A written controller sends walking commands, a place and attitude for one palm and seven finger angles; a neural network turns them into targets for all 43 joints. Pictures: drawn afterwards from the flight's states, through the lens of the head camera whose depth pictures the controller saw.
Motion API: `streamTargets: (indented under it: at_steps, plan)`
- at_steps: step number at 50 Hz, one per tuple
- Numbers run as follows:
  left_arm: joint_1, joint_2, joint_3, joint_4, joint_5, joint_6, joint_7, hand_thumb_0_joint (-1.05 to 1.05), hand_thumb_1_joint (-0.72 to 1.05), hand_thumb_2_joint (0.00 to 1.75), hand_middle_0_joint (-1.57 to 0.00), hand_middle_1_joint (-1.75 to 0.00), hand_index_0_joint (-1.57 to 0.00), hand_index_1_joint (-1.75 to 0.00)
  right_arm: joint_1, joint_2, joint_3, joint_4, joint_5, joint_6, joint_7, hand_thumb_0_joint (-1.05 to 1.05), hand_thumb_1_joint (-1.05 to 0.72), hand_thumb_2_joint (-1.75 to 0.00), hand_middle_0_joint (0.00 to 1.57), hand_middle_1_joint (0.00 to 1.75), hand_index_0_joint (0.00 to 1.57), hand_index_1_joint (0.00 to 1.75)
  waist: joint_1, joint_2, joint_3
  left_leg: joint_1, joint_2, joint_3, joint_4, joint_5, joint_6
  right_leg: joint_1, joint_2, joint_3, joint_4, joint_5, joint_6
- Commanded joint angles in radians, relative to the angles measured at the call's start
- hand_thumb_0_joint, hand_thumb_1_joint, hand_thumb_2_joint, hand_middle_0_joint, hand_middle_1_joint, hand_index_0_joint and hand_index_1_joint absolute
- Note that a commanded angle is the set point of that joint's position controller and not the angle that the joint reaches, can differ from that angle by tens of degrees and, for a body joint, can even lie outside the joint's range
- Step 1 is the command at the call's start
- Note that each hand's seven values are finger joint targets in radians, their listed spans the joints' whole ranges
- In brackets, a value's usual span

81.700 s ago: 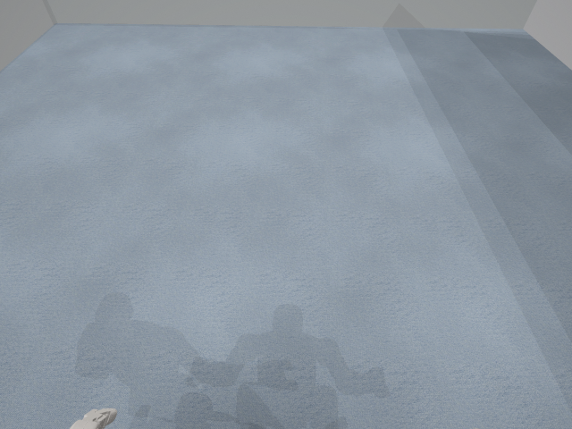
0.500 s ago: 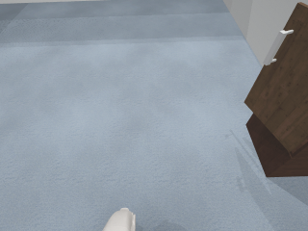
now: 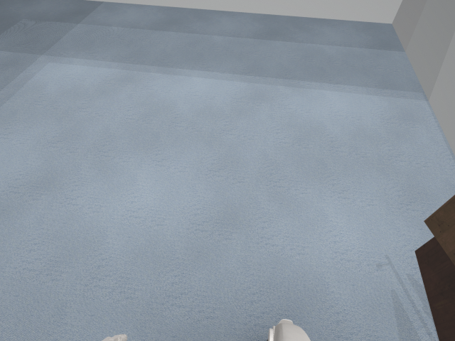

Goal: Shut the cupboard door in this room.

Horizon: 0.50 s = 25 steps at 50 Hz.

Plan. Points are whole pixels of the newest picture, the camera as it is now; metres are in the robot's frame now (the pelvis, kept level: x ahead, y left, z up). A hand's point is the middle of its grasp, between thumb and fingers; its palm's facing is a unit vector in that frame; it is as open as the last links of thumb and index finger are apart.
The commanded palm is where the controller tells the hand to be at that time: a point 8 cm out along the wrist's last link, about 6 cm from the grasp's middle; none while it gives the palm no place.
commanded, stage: walk to a spot facing it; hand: left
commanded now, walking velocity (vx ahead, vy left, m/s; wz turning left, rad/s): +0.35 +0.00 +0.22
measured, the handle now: out of the picture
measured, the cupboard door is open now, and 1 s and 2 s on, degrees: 19 19 19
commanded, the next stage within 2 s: turn to face it in 0.20 s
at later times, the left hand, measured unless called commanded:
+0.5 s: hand (156, 334) +0.16 +0.16 -0.18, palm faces +0.18 -0.97 -0.17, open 7.3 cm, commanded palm none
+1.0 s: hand (157, 248) +0.34 +0.19 -0.16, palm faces -0.11 -0.96 -0.26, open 7.3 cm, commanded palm none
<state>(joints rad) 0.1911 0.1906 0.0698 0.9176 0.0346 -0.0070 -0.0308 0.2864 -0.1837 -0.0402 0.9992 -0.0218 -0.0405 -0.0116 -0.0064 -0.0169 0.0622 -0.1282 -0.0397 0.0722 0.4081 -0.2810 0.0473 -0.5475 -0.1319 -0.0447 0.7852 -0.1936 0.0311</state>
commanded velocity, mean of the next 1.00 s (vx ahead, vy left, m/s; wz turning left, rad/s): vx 0.06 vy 0.00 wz -0.30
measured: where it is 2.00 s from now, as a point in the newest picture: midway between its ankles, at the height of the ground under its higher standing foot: (226, 324)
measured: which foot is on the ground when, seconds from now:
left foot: down 0.00-0.10, up 0.12-0.48, down 0.50-0.82, up 0.84-1.00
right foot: up 0.00-0.08, down 0.10-0.50, up 0.52-0.80, down 0.82-1.00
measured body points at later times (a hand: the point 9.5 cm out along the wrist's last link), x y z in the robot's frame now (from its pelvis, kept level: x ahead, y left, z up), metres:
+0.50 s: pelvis +0.21 +0.00 -0.01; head +0.23 +0.01 +0.44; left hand +0.15 +0.21 -0.17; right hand +0.32 -0.22 -0.15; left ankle +0.28 +0.11 -0.74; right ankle +0.15 -0.13 -0.74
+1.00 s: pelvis +0.26 +0.00 +0.00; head +0.29 -0.02 +0.45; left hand +0.34 +0.24 -0.14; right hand +0.30 -0.28 -0.15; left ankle +0.27 +0.12 -0.69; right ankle +0.25 -0.11 -0.74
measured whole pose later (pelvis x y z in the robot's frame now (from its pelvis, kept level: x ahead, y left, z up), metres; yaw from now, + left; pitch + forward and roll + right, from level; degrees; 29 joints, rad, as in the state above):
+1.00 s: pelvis +0.26 +0.00 +0.00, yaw -12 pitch +1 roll +1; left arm 0.26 0.20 0.08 0.93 0.03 0.04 0.00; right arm 0.15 -0.24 -0.07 0.93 -0.01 0.05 -0.02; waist 0.03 0.01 0.06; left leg -0.46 0.04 0.05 0.96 -0.44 -0.06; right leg -0.31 0.02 0.03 0.53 -0.24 -0.03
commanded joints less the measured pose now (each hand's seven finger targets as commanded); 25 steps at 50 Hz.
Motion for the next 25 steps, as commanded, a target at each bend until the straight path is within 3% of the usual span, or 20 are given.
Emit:
streamTargets:
  at_steps: [1, 2, 3, 4, 5, 6, 7, 8, 9, 10, 12, 14, 16, 19, 20, 22, 23, 24, 25]
  plan:
    - [-0.007, 0.074, 0.015, -0.063, -0.002, -0.026, -0.003, 0.00, 0.90, 0.90, -0.20, -0.30, -0.20, -0.30, 0.043, -0.143, -0.034, -0.023, -0.005, -0.022, -0.003, 0.00, -0.90, -0.90, 0.20, 0.30, 0.20, 0.30, 0.002, 0.086, 0.040, -0.109, 0.260, -0.197, -0.175, 0.002, 0.147, 0.170, 0.042, -0.029, -0.133, 0.038, -0.004]
    - [0.017, 0.076, 0.018, -0.056, -0.002, -0.029, -0.002, 0.00, 0.90, 0.90, -0.20, -0.30, -0.20, -0.30, 0.046, -0.143, -0.033, -0.016, -0.006, -0.021, -0.003, 0.00, -0.90, -0.90, 0.20, 0.30, 0.20, 0.30, 0.017, 0.082, 0.034, -0.110, 0.245, -0.188, -0.135, 0.021, 0.135, 0.231, 0.063, -0.045, -0.176, 0.041, -0.010]
    - [0.084, 0.091, 0.024, -0.034, -0.002, -0.035, 0.001, 0.00, 0.90, 0.90, -0.20, -0.30, -0.20, -0.30, 0.048, -0.139, -0.032, -0.008, -0.003, -0.019, -0.004, 0.00, -0.90, -0.90, 0.20, 0.30, 0.20, 0.30, 0.048, 0.060, 0.006, -0.127, 0.214, -0.172, -0.051, 0.060, 0.112, 0.338, 0.077, -0.046, -0.237, 0.039, -0.022]
    - [0.208, 0.136, 0.036, 0.003, 0.003, -0.047, 0.006, 0.00, 0.90, 0.90, -0.20, -0.30, -0.20, -0.30, 0.052, -0.121, -0.028, -0.005, 0.004, -0.020, -0.001, 0.00, -0.90, -0.90, 0.20, 0.30, 0.20, 0.30, 0.102, -0.023, -0.047, -0.209, 0.146, -0.119, 0.159, 0.108, 0.079, 0.531, 0.042, 0.029, -0.307, -0.034, -0.052]
    - [0.350, 0.231, 0.057, 0.046, 0.012, -0.058, 0.020, 0.00, 0.90, 0.90, -0.20, -0.30, -0.20, -0.30, 0.084, -0.068, -0.022, -0.018, 0.016, -0.026, 0.011, 0.00, -0.90, -0.90, 0.20, 0.30, 0.20, 0.30, 0.146, -0.247, -0.134, -0.398, 0.007, -0.014, 0.494, -0.068, 0.028, 0.731, -0.196, 0.352, -0.439, -0.146, -0.136]
    - [0.390, 0.258, 0.063, 0.055, -0.003, -0.059, 0.027, 0.00, 0.90, 0.90, -0.20, -0.30, -0.20, -0.30, 0.088, -0.069, -0.021, -0.040, 0.009, -0.025, 0.007, 0.00, -0.90, -0.90, 0.20, 0.30, 0.20, 0.30, 0.134, -0.317, -0.186, -0.503, -0.012, -0.055, 0.748, -0.313, 0.017, 0.755, -0.346, 0.577, -0.563, -0.161, -0.211]
    - [0.308, 0.228, 0.057, 0.041, -0.002, -0.058, 0.034, 0.00, 0.90, 0.90, -0.20, -0.30, -0.20, -0.30, 0.050, -0.088, -0.034, -0.036, 0.003, -0.022, 0.008, 0.00, -0.90, -0.90, 0.20, 0.30, 0.20, 0.30, 0.112, -0.268, -0.134, -0.557, 0.037, -0.122, 0.887, -0.237, 0.017, 0.670, -0.347, 0.569, -0.582, -0.197, -0.220]
    - [0.222, 0.170, 0.043, 0.019, -0.002, -0.058, 0.041, 0.00, 0.90, 0.90, -0.20, -0.30, -0.20, -0.30, 0.022, -0.082, -0.035, -0.035, 0.002, -0.022, 0.009, 0.00, -0.90, -0.90, 0.20, 0.30, 0.20, 0.30, 0.075, -0.124, -0.086, -0.574, 0.079, -0.143, 0.921, -0.133, 0.009, 0.584, -0.324, 0.454, -0.569, -0.179, -0.217]
    - [0.162, 0.125, 0.029, 0.004, -0.003, -0.064, 0.044, 0.00, 0.90, 0.90, -0.20, -0.30, -0.20, -0.30, 0.007, -0.059, -0.032, -0.028, 0.000, -0.015, 0.015, 0.00, -0.90, -0.90, 0.20, 0.30, 0.20, 0.30, 0.044, -0.036, -0.059, -0.534, 0.109, -0.143, 0.899, -0.054, -0.002, 0.488, -0.273, 0.286, -0.557, -0.069, -0.187]
    - [0.123, 0.097, 0.024, -0.005, -0.004, -0.067, 0.046, 0.00, 0.90, 0.90, -0.20, -0.30, -0.20, -0.30, 0.032, -0.035, -0.029, -0.017, 0.000, -0.004, 0.022, 0.00, -0.90, -0.90, 0.20, 0.30, 0.20, 0.30, 0.013, -0.053, -0.047, -0.492, 0.123, -0.126, 0.857, -0.018, -0.011, 0.431, -0.234, 0.146, -0.552, 0.043, -0.157]
    - [0.124, 0.071, 0.015, 0.003, -0.003, -0.078, 0.046, 0.00, 0.90, 0.90, -0.20, -0.30, -0.20, -0.30, 0.053, -0.017, -0.023, -0.014, -0.002, 0.019, 0.028, 0.00, -0.90, -0.90, 0.20, 0.30, 0.20, 0.30, -0.011, -0.119, -0.032, -0.480, 0.128, -0.088, 0.793, 0.000, -0.037, 0.396, -0.205, 0.010, -0.546, 0.261, -0.144]
    - [0.148, 0.069, 0.019, 0.008, -0.004, -0.081, 0.050, 0.00, 0.90, 0.90, -0.20, -0.30, -0.20, -0.30, 0.023, -0.004, -0.021, -0.038, -0.004, 0.034, 0.034, 0.00, -0.90, -0.90, 0.20, 0.30, 0.20, 0.30, -0.011, -0.117, -0.028, -0.501, 0.128, -0.052, 0.705, -0.002, -0.054, 0.435, -0.195, -0.067, -0.517, 0.462, -0.141]
    - [0.184, 0.072, 0.007, 0.027, -0.006, -0.081, 0.054, 0.00, 0.90, 0.90, -0.20, -0.30, -0.20, -0.30, 0.001, 0.023, -0.010, -0.048, -0.004, 0.034, 0.039, 0.00, -0.90, -0.90, 0.20, 0.30, 0.20, 0.30, -0.004, -0.103, -0.037, -0.473, 0.117, -0.017, 0.562, 0.027, -0.050, 0.467, -0.166, -0.103, -0.489, 0.596, -0.137]
    - [0.185, 0.073, -0.012, 0.060, -0.008, -0.075, 0.058, 0.00, 0.90, 0.90, -0.20, -0.30, -0.20, -0.30, -0.019, 0.037, 0.005, -0.044, -0.001, 0.022, 0.034, 0.00, -0.90, -0.90, 0.20, 0.30, 0.20, 0.30, 0.002, -0.130, -0.050, -0.342, 0.090, 0.033, 0.323, 0.086, -0.045, 0.469, -0.132, -0.084, -0.451, 0.656, -0.148]
    - [0.189, 0.076, -0.014, 0.073, -0.009, -0.070, 0.060, 0.00, 0.90, 0.90, -0.20, -0.30, -0.20, -0.30, -0.018, 0.037, 0.009, -0.036, -0.001, 0.015, 0.031, 0.00, -0.90, -0.90, 0.20, 0.30, 0.20, 0.30, 0.008, -0.133, -0.063, -0.276, 0.079, 0.035, 0.251, 0.107, -0.044, 0.473, -0.113, -0.063, -0.424, 0.636, -0.146]
    - [0.175, 0.080, -0.015, 0.085, -0.019, -0.056, 0.063, 0.00, 0.90, 0.90, -0.20, -0.30, -0.20, -0.30, 0.023, -0.002, 0.008, -0.010, -0.003, 0.005, 0.021, 0.00, -0.90, -0.90, 0.20, 0.30, 0.20, 0.30, -0.020, -0.131, -0.079, -0.096, 0.067, 0.040, 0.109, 0.233, -0.049, 0.412, -0.076, -0.050, -0.363, 0.540, -0.123]
    - [0.190, 0.065, -0.019, 0.090, -0.019, -0.047, 0.065, 0.00, 0.90, 0.90, -0.20, -0.30, -0.20, -0.30, 0.075, -0.057, -0.001, 0.010, -0.005, -0.002, 0.016, 0.00, -0.90, -0.90, 0.20, 0.30, 0.20, 0.30, -0.040, -0.044, -0.116, 0.049, 0.116, -0.004, 0.070, 0.433, -0.040, 0.342, -0.040, -0.042, -0.281, 0.391, -0.094]
    - [0.226, 0.042, -0.022, 0.083, -0.023, -0.036, 0.068, 0.00, 0.90, 0.90, -0.20, -0.30, -0.20, -0.30, 0.127, -0.138, -0.015, 0.019, -0.008, -0.004, 0.005, 0.00, -0.90, -0.90, 0.20, 0.30, 0.20, 0.30, -0.050, 0.102, -0.164, 0.209, 0.268, -0.134, 0.100, 0.682, 0.023, 0.202, 0.030, -0.070, -0.177, 0.064, -0.049]
    - [0.241, 0.018, -0.024, 0.077, -0.023, -0.022, 0.070, 0.00, 0.90, 0.90, -0.20, -0.30, -0.20, -0.30, 0.166, -0.206, -0.031, 0.022, -0.008, 0.007, -0.004, 0.00, -0.90, -0.90, 0.20, 0.30, 0.20, 0.30, -0.066, 0.249, -0.163, 0.182, 0.419, -0.237, 0.059, 0.769, 0.102, 0.170, 0.103, -0.086, -0.015, -0.383, -0.032]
